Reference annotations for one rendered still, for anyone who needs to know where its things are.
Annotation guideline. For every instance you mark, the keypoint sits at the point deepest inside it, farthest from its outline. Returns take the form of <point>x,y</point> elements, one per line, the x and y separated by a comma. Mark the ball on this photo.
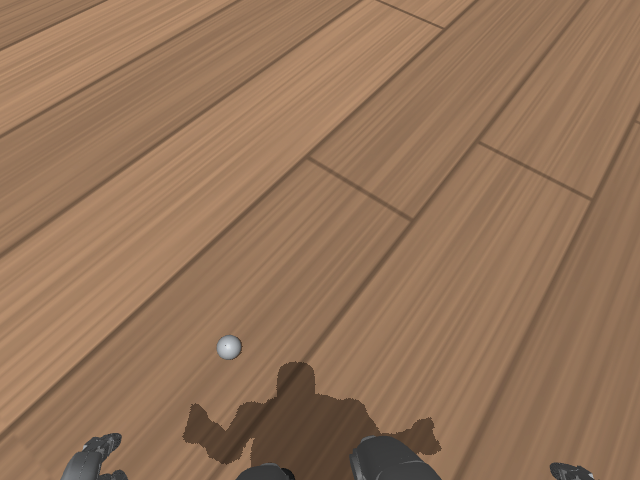
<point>228,347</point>

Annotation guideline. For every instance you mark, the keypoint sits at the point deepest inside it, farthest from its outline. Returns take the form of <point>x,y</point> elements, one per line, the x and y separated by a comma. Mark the left robot hand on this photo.
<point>86,465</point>

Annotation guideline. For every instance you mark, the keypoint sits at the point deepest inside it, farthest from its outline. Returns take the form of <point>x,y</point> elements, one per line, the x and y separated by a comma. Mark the right robot hand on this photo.
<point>561,471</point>

